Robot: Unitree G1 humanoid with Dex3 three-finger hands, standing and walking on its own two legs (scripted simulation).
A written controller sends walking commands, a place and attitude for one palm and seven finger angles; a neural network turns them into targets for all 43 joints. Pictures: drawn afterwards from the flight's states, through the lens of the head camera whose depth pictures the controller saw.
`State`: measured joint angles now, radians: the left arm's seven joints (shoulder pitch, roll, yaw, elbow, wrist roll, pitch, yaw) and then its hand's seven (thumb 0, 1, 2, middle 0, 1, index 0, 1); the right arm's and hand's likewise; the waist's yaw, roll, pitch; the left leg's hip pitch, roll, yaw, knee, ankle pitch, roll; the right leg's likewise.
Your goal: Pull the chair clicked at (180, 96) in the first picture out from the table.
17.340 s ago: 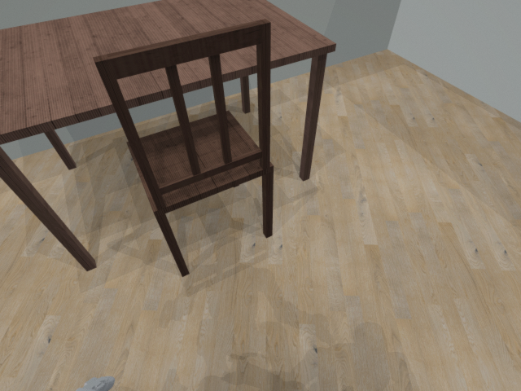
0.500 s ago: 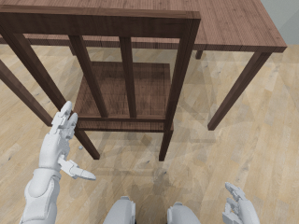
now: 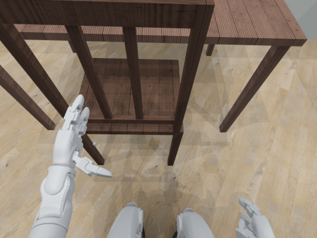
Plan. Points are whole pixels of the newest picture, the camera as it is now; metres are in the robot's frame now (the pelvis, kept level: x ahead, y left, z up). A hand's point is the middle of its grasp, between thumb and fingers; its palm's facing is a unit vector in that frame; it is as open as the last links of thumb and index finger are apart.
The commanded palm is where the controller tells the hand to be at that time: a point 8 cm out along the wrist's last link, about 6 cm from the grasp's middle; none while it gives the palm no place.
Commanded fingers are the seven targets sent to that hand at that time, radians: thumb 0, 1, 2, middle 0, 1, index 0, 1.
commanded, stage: aim the fingers beside a spindle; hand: left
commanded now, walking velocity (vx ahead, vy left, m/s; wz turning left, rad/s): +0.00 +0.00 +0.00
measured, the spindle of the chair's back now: (95, 83) +0.50 +0.19 +0.05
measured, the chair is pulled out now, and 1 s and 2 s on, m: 0.00 0.00 0.00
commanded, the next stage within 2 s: none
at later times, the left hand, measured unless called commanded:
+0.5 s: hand (94, 141) +0.35 +0.18 +0.00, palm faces +0.03 -1.00 -0.05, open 16.9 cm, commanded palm +0.32 +0.22 +0.01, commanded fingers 0.00 -0.50 0.30 -0.06 -0.08 -0.06 -0.08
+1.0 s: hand (93, 136) +0.35 +0.17 +0.03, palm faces +0.00 -1.00 -0.07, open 16.9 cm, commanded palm +0.32 +0.22 +0.01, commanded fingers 0.00 -0.50 0.30 -0.06 -0.08 -0.06 -0.08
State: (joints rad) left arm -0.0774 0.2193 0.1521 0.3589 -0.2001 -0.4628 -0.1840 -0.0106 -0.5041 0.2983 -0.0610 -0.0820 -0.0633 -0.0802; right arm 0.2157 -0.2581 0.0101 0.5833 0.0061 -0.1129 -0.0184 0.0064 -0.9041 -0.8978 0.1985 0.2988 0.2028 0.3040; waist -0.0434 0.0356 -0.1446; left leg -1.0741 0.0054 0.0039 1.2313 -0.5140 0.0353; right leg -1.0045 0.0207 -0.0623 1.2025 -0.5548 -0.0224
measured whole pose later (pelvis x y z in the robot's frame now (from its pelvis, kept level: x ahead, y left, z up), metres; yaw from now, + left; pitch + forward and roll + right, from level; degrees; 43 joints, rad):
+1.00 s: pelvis +0.01 +0.00 +0.00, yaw +0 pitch +22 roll -2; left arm -0.11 0.24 0.16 0.37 -0.19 -0.50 -0.16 -0.01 -0.50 0.30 -0.06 -0.08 -0.06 -0.08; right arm 0.21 -0.26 0.01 0.59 0.01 -0.07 0.00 0.01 -0.91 -0.90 0.20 0.30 0.20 0.30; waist -0.03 0.04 -0.15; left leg -1.10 0.01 0.00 1.25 -0.53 0.03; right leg -1.03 0.02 -0.07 1.22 -0.58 -0.03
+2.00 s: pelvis +0.00 +0.00 -0.01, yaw +0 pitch +21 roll -2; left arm -0.11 0.24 0.20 0.36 -0.17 -0.54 -0.12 -0.01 -0.50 0.30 -0.07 -0.08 -0.07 -0.08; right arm 0.21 -0.25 0.01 0.59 0.00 -0.08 0.00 0.01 -0.91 -0.90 0.20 0.30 0.20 0.30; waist -0.05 0.02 -0.16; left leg -1.10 0.01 0.00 1.26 -0.53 0.03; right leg -1.03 0.03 -0.07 1.23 -0.57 -0.03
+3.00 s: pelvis +0.01 +0.00 +0.00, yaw +0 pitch +22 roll -2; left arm -0.10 0.22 0.15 0.34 -0.16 -0.52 -0.11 -0.01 -0.50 0.30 -0.06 -0.08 -0.07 -0.08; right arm 0.22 -0.26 0.01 0.59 0.00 -0.08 -0.01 0.01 -0.91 -0.90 0.20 0.30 0.20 0.30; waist -0.05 0.03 -0.15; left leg -1.10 0.01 0.00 1.25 -0.53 0.03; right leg -1.03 0.03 -0.06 1.22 -0.57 -0.03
